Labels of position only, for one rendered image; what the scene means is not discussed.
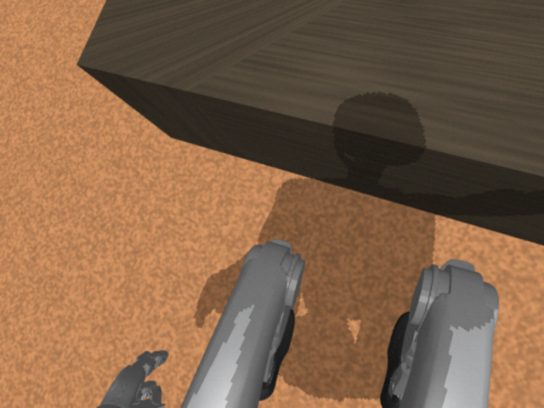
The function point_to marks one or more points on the right robot foot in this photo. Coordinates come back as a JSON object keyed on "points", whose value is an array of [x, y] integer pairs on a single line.
{"points": [[387, 398]]}

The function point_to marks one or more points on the left robot hand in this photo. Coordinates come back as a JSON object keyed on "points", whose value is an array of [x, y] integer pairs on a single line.
{"points": [[129, 388]]}

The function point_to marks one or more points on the left robot foot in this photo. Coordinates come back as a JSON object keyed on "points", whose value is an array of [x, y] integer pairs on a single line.
{"points": [[269, 386]]}

